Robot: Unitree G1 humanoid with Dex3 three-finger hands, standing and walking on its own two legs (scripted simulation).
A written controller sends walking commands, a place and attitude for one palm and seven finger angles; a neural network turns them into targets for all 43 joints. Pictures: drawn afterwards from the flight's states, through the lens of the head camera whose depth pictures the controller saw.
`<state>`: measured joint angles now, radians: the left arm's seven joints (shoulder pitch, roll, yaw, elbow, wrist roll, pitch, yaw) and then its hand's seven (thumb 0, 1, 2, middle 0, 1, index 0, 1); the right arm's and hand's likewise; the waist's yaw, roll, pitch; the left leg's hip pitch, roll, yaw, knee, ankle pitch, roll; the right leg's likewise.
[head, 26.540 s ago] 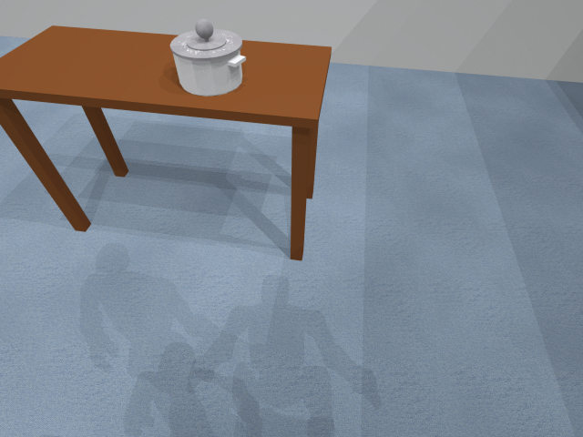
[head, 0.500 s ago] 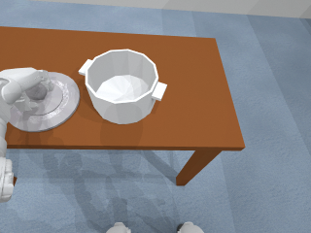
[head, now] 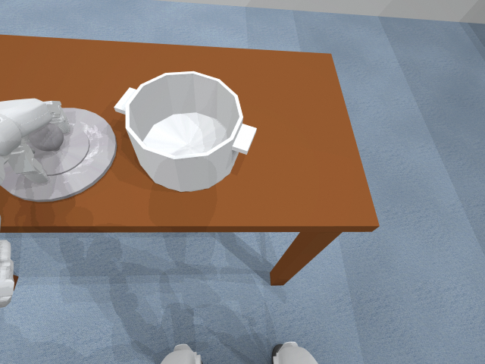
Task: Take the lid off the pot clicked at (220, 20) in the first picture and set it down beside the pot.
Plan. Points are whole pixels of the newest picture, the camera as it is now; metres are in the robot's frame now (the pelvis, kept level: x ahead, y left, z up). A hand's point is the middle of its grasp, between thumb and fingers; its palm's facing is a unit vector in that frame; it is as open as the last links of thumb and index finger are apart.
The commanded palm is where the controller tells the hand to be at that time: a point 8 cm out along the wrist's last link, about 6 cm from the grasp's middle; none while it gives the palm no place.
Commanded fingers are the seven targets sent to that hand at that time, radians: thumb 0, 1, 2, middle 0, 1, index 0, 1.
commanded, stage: open the fingers wide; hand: left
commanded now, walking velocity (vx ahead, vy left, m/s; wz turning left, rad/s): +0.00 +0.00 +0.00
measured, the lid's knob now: (46, 136) +0.49 +0.31 +0.03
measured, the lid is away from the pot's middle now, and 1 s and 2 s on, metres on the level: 0.24 0.24 0.24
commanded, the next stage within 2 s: raise the empty hand in 0.10 s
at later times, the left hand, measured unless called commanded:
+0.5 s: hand (17, 139) +0.45 +0.32 +0.07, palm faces -0.47 -0.09 -0.88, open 10.9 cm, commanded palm +0.49 +0.31 +0.14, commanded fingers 0.00 0.10 0.41 -0.28 -0.99 -0.28 -0.99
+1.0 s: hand (2, 110) +0.47 +0.32 +0.12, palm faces -0.42 -0.08 -0.91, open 10.9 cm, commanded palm +0.48 +0.31 +0.19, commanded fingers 0.00 0.10 0.41 -0.28 -0.99 -0.28 -0.99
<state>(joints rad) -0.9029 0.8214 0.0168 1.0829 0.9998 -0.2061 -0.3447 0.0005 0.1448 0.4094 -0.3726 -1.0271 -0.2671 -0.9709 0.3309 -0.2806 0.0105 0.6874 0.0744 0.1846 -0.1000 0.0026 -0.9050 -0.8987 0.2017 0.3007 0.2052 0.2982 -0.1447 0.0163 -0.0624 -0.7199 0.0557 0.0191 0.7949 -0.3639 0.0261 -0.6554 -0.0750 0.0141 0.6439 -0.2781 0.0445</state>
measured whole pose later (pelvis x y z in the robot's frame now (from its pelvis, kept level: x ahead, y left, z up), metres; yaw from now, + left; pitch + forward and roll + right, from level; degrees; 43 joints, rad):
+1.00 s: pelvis +0.01 +0.01 +0.02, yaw +1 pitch +13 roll -3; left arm -0.95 0.80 -0.03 0.99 0.96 -0.14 -0.42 0.00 0.11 0.42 -0.30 -0.99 -0.29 -0.98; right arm 0.32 -0.28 0.01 0.67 0.08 0.18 -0.08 0.00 -0.91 -0.90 0.20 0.30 0.20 0.30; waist -0.11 0.03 -0.06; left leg -0.56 0.03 0.02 0.66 -0.33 0.04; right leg -0.48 -0.09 0.01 0.50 -0.23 0.03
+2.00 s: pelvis +0.01 -0.02 +0.02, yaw +3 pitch +9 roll -2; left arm -0.79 0.83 0.05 0.74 0.89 -0.12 -0.49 0.00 0.11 0.42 -0.30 -0.99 -0.29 -0.98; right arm 0.24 -0.29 0.00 0.63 0.09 0.23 -0.05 0.01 -0.91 -0.90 0.20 0.30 0.20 0.30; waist -0.08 0.04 -0.03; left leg -0.45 0.03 -0.01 0.57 -0.28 0.00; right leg -0.38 -0.09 -0.02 0.45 -0.22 0.07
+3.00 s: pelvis +0.03 -0.06 +0.03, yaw +2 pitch -2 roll +0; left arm -0.03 0.36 0.34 -0.01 -0.06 -0.04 0.10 0.01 0.72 0.80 -0.23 -0.45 -0.22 -0.44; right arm 0.15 -0.25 0.02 0.65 0.03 -0.08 -0.09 0.01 -0.91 -0.90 0.20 0.30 0.20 0.30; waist 0.02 0.06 0.03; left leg -0.13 0.08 0.00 0.45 -0.28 -0.06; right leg -0.12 -0.05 -0.02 0.44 -0.28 0.04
